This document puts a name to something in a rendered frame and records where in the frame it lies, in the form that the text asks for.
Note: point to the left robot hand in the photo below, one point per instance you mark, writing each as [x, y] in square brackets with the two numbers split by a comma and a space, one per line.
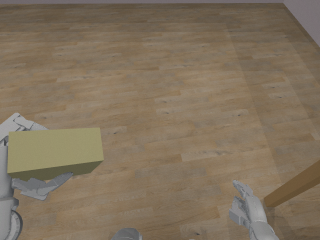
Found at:
[34, 188]

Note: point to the right robot forearm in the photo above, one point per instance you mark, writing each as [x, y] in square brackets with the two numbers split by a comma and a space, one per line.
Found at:
[260, 230]

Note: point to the right robot hand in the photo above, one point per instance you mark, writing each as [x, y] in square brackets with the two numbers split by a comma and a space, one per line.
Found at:
[246, 212]

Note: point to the table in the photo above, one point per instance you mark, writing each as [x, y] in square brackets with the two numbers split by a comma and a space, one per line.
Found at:
[304, 181]

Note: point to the left robot forearm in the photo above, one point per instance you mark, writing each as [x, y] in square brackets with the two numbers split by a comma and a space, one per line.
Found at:
[11, 222]

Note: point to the sponge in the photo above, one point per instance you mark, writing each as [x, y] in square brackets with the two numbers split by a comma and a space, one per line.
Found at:
[46, 154]

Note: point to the left robot thigh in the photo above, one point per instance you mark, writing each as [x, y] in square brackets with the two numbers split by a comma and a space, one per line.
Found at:
[127, 234]

